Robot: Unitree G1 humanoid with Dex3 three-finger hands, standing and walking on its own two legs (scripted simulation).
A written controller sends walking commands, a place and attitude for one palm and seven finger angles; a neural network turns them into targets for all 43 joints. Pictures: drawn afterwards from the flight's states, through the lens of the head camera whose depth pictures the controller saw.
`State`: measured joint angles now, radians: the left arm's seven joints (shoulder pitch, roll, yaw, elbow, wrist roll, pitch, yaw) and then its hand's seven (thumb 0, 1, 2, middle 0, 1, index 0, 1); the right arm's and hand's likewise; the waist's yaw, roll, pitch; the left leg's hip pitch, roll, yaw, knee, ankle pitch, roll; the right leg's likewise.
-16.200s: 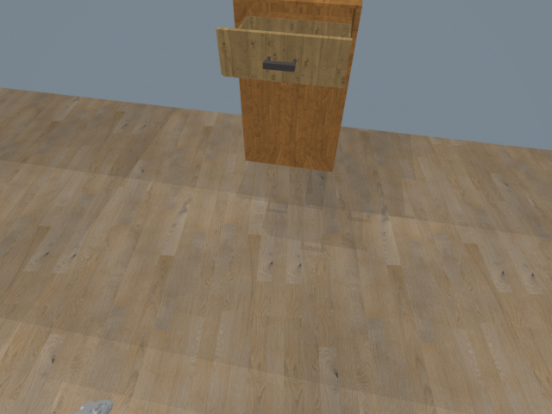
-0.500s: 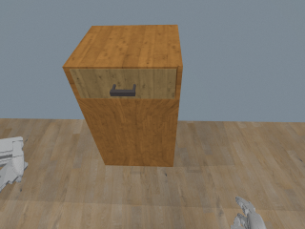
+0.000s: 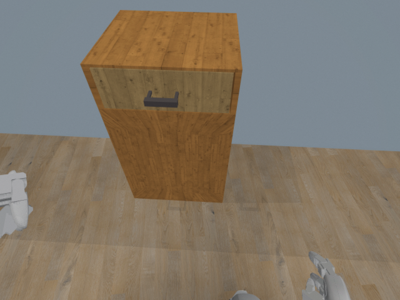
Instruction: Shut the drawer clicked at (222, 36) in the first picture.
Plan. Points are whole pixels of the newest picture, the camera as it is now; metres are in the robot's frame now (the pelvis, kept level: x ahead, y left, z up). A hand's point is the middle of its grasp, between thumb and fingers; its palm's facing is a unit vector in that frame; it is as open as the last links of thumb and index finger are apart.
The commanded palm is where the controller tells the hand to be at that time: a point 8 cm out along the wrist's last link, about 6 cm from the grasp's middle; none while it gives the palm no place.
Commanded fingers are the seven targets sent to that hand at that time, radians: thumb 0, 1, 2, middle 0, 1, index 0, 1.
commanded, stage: step back with the hand held close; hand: left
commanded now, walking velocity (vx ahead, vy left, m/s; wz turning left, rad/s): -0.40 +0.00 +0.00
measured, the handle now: (162, 98) +0.70 +0.15 -0.01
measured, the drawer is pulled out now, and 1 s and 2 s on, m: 0.00 0.00 0.00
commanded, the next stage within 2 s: stop stepping back and stand still in 0.68 s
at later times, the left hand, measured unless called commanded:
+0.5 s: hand out of the picture +0.15 +0.25 +0.19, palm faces +0.44 -0.76 -0.48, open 3.2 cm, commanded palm +0.09 +0.27 +0.20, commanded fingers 0.00 0.90 0.90 -1.40 -1.60 -1.40 -1.60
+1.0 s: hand out of the picture +0.03 +0.27 +0.19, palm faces +0.41 -0.81 -0.42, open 3.3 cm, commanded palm -0.04 +0.31 +0.20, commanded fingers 0.00 0.90 0.90 -1.40 -1.60 -1.40 -1.60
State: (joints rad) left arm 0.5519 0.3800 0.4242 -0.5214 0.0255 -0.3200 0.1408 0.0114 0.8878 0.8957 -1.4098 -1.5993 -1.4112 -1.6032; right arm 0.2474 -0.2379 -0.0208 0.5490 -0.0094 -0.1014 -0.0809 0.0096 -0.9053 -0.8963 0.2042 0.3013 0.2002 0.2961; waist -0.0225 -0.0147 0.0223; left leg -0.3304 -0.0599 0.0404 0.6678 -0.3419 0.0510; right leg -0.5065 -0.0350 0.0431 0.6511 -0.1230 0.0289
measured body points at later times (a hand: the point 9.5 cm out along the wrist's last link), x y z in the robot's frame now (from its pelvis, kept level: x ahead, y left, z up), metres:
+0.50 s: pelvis -0.05 -0.01 +0.01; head -0.01 +0.00 +0.46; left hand +0.12 +0.29 +0.21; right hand +0.13 -0.24 -0.07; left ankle +0.01 +0.10 -0.72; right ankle -0.06 -0.13 -0.72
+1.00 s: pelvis -0.16 +0.03 +0.02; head -0.16 +0.05 +0.47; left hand +0.00 +0.32 +0.22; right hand -0.01 -0.22 -0.05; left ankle +0.00 +0.10 -0.71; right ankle -0.14 -0.10 -0.68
